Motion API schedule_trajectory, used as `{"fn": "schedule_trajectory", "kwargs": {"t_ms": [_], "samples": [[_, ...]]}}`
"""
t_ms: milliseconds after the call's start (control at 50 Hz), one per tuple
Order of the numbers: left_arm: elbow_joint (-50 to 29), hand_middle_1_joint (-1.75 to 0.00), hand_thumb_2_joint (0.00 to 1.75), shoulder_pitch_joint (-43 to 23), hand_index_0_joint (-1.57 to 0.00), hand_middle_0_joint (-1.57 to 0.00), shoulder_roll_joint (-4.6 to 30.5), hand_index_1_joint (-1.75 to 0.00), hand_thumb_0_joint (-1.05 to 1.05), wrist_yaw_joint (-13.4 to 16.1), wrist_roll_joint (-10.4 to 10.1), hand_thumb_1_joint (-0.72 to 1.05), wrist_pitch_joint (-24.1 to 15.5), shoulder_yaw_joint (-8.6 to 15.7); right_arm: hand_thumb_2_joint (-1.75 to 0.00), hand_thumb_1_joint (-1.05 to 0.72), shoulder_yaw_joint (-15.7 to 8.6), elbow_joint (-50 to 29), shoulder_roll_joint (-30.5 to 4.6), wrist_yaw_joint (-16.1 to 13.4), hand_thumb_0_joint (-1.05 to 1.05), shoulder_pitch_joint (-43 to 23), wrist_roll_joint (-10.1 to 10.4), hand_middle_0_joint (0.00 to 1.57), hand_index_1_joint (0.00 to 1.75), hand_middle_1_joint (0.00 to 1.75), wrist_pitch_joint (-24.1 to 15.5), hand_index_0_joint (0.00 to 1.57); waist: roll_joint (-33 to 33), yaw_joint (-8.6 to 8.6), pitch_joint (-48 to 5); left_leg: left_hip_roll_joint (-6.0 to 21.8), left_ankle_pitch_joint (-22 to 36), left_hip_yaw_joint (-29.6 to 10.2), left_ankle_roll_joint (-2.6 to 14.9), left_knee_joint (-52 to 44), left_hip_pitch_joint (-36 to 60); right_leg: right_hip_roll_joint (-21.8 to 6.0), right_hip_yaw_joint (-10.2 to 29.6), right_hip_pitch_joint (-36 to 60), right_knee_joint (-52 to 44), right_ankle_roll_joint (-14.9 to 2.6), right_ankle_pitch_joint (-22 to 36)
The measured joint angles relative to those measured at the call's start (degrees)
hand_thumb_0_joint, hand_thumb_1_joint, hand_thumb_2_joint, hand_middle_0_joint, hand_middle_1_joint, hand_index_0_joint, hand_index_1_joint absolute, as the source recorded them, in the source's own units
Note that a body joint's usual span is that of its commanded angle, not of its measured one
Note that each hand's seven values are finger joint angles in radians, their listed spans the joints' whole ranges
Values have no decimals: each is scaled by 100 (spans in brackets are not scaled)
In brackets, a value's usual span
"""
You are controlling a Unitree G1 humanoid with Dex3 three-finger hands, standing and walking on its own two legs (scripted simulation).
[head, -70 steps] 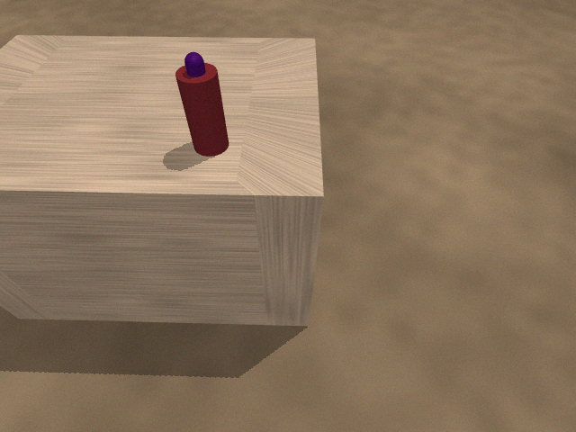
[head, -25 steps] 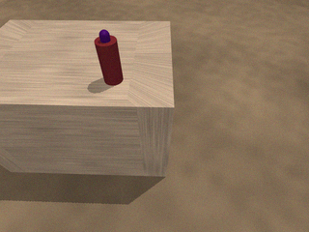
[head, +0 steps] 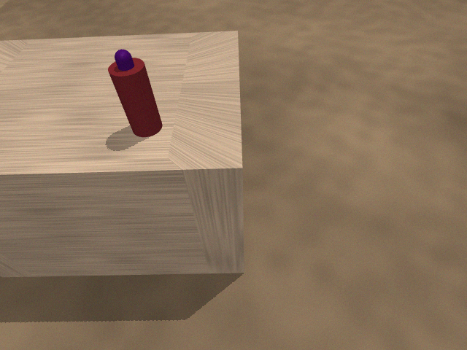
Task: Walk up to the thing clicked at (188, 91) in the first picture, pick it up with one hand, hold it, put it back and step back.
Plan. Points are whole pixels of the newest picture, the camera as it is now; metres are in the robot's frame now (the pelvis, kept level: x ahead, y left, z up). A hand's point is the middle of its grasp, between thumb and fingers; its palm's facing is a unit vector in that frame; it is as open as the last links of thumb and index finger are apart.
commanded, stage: walk up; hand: left
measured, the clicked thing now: (135, 93) +0.70 +0.26 +0.05
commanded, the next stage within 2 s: none
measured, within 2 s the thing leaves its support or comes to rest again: neither
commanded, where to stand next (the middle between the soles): +0.22 +0.05 m, yaw +0 degrees
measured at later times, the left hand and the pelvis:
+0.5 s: hand (89, 344) +0.17 +0.31 -0.16, palm faces +0.02 -0.93 -0.37, open 7.4 cm; pelvis +0.14 +0.03 -0.01, yaw +3 degrees
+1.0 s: hand (97, 293) +0.26 +0.32 -0.15, palm faces -0.02 -0.91 -0.41, open 7.4 cm; pelvis +0.18 +0.05 -0.01, yaw +0 degrees
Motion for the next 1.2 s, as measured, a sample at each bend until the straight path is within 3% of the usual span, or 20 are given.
{"fn": "schedule_trajectory", "kwargs": {"t_ms": [20,60,120,240,340,380,420,480,520,620,700,740,780,820,900,940,980,1040,1100,1200], "samples": [[-57,-30,90,65,-20,-20,-14,-30,1,33,16,90,-36,16,-90,-91,-6,10,-19,-20,0,23,15,20,30,30,66,20,52,32,1,-88,-261,-189,26,706,-271,46,-53,32,77,-16,-105],[-143,-30,90,204,-20,-20,-76,-30,1,65,-4,90,-36,-9,-90,-91,-7,18,-61,-17,0,45,64,20,30,30,125,20,131,109,-2,-286,-227,-381,48,1748,-763,98,-106,240,-61,-84,-232],[-228,-30,89,393,-20,-20,-188,-30,1,104,-74,90,-47,-74,-90,-91,-6,-80,-138,18,0,66,122,20,30,30,60,20,265,172,8,-325,239,-430,1,2206,-1353,166,-182,662,-588,-85,-136],[-476,-30,89,661,-20,-20,-227,-30,1,141,-109,90,-118,-132,-90,-91,-29,-395,-121,146,0,-20,78,20,30,29,69,20,262,225,107,-122,818,-414,-175,1373,-1928,188,-271,1182,-1065,-74,-205],[-693,-30,89,756,-20,-20,-133,-30,1,176,-124,90,-122,-181,-90,-91,-6,-621,-12,223,0,-247,29,20,30,29,82,20,132,281,219,93,1218,-59,-70,295,-1818,123,-326,1376,-820,44,-640],[-755,-30,89,781,-20,-20,-76,-30,1,208,-141,90,-84,-225,-90,-91,12,-726,32,216,0,-337,29,20,30,30,26,20,49,295,221,66,1496,103,32,-160,-1581,46,-323,1337,-449,114,-969],[-787,-30,89,726,-20,-20,-34,-30,1,261,-177,90,-24,-256,-90,-91,2,-850,81,166,0,-468,11,20,30,30,-81,20,-109,290,314,-78,1697,217,-2,-163,-1465,-148,-229,998,554,66,-1264],[-800,-30,89,514,-20,-20,-42,-30,1,337,-246,90,92,-305,-90,-91,50,-1076,193,76,0,-613,142,20,30,30,-151,20,-169,223,452,-110,1401,252,-7,90,-1430,125,299,74,2591,-81,-1650],[-838,-30,89,454,-20,-20,-8,-30,1,346,-261,90,106,-324,-90,-91,123,-1170,283,23,0,-623,185,20,30,30,-128,20,-252,217,419,-117,1389,313,-2,-64,-1283,174,403,-385,3100,-136,-1594],[-805,-30,89,452,-20,-20,-46,-30,1,311,-210,90,85,-313,-90,-91,233,-1262,265,-32,0,-645,106,20,30,30,-53,20,-236,162,262,-93,1264,467,21,-142,-1149,-60,218,-726,1850,-14,-1219],[-705,-30,89,464,-20,-20,-62,-30,1,333,-135,90,99,-243,-90,-90,228,-1255,158,-55,0,-628,157,20,30,30,77,20,-71,147,195,13,864,480,-71,461,-1349,2,92,-464,756,-37,-561],[-645,-30,89,443,-20,-20,-97,-30,1,358,-57,90,107,-195,-90,-90,196,-1149,118,-97,0,-639,206,20,30,30,186,20,82,166,167,75,520,372,-102,859,-1491,92,46,-475,817,30,-434],[-633,-30,89,392,-20,-20,-109,-30,1,356,-31,90,123,-226,-90,-91,171,-1009,114,-143,0,-650,223,20,30,30,303,20,80,220,145,-140,-259,161,-69,1452,-1657,48,96,-568,974,19,-554],[-637,-30,89,306,-20,-20,-156,-30,1,374,-39,90,119,-262,-90,-91,147,-900,68,-161,0,-659,261,20,30,30,350,20,111,252,175,-290,-493,-17,-46,1970,-1754,9,140,-595,940,31,-543],[-673,-30,89,106,-20,-20,-162,-30,1,376,-18,90,122,-311,-90,-91,155,-704,32,-177,0,-590,284,20,30,30,244,20,84,217,186,-252,-527,-29,-87,1420,-1422,-86,172,-678,871,120,-496],[-692,-30,89,-24,-20,-20,-111,-30,1,365,-64,90,162,-325,-90,-91,163,-583,64,-191,0,-552,248,20,30,30,162,20,-32,173,201,-276,155,28,-136,586,-1073,-186,202,-756,1015,188,-570],[-621,-30,89,-211,-20,-20,-80,-30,1,379,-141,90,247,-315,-90,-91,197,-430,165,-210,0,-552,191,20,30,30,97,20,-250,192,274,-392,381,153,-180,444,-949,-294,343,-733,1065,194,-586],[-454,-30,89,-404,-20,-20,-106,-30,1,364,-179,90,293,-352,-90,-91,293,-255,218,-172,0,-520,201,20,30,30,47,20,-201,127,211,-272,310,83,-176,464,-905,-137,306,-510,711,116,-428],[-278,-30,89,-562,-20,-20,-111,-30,1,315,-214,90,261,-381,-90,-91,373,-103,295,-183,0,-561,239,20,30,30,12,20,-224,71,157,-211,367,40,-203,311,-771,-89,256,-295,402,253,-281],[2,-30,89,-782,-20,-20,-175,-30,1,270,-251,90,276,-455,-90,-91,446,142,367,-193,0,-710,246,20,30,30,-7,20,-263,56,19,-213,583,39,-215,-130,-504,-95,244,-31,-17,259,-97]]}}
